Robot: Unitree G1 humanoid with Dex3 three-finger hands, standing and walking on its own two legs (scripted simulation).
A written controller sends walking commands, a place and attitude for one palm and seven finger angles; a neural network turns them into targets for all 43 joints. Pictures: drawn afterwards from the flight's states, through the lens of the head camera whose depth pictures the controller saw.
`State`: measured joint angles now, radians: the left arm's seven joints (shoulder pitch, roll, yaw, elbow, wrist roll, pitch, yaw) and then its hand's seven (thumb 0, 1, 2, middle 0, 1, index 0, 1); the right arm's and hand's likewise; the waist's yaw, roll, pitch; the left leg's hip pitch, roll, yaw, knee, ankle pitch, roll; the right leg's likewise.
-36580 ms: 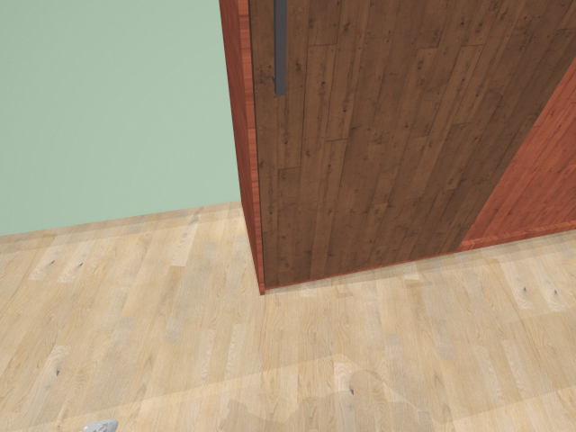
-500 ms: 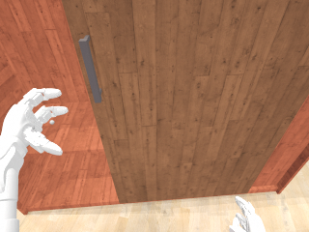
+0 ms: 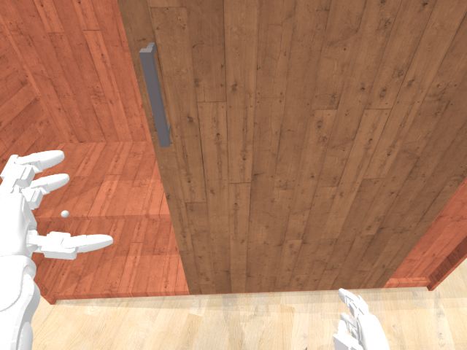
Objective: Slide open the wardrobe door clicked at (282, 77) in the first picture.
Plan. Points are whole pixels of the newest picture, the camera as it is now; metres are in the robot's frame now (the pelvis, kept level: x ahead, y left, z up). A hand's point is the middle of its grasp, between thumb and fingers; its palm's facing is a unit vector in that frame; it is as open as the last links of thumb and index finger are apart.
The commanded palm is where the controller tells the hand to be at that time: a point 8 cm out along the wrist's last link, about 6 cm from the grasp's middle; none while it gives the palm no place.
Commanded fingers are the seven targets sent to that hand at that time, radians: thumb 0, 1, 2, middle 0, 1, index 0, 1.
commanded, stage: draw the hand back to the body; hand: left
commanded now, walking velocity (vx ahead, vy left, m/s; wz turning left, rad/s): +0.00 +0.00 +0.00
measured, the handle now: (158, 97) +0.50 +0.23 +0.21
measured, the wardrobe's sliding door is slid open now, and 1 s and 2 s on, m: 0.59 0.59 0.59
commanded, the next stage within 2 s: step back with the hand held close in 0.86 s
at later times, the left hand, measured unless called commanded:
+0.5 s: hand (84, 226) +0.22 +0.25 +0.16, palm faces +0.41 -0.84 -0.36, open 8.7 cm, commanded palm +0.18 +0.29 +0.17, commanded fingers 0.00 0.90 0.90 -0.20 -0.30 -0.20 -0.30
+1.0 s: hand (90, 230) +0.21 +0.23 +0.16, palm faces +0.42 -0.83 -0.36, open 7.5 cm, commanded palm +0.17 +0.27 +0.18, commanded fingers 0.00 0.90 0.90 -0.20 -0.30 -0.20 -0.30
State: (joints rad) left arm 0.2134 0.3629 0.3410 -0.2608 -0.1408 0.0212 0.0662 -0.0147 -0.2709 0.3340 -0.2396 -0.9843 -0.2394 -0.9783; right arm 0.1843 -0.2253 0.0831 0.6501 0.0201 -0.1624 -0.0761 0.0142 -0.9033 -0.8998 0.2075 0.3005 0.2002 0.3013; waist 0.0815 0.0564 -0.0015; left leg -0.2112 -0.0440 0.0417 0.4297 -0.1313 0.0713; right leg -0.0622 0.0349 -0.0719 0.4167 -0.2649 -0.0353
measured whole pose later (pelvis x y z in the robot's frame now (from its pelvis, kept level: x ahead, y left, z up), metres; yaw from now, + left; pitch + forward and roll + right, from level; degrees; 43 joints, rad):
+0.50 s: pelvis +0.03 -0.01 +0.00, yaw -2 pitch -5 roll +0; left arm 0.48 0.37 0.32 -0.37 -0.09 -0.08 0.08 0.00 0.61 0.76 -0.22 -0.46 -0.22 -0.46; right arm 0.21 -0.24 0.02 0.65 0.01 -0.09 -0.06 0.02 -0.91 -0.90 0.21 0.30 0.20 0.30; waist 0.07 0.05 -0.02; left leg -0.13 -0.04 0.06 0.38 -0.16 0.06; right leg 0.02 0.04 -0.04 0.34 -0.27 -0.04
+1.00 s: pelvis +0.03 -0.02 +0.00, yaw -1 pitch -6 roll +0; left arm 0.46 0.36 0.31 -0.37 -0.10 -0.07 0.08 0.01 0.88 0.89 -0.21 -0.30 -0.21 -0.30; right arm 0.21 -0.23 0.02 0.66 0.00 -0.07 -0.07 0.01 -0.90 -0.90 0.21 0.30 0.20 0.30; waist 0.08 0.06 -0.01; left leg -0.12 -0.02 0.05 0.38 -0.15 0.04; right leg 0.04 0.06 -0.06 0.32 -0.26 -0.06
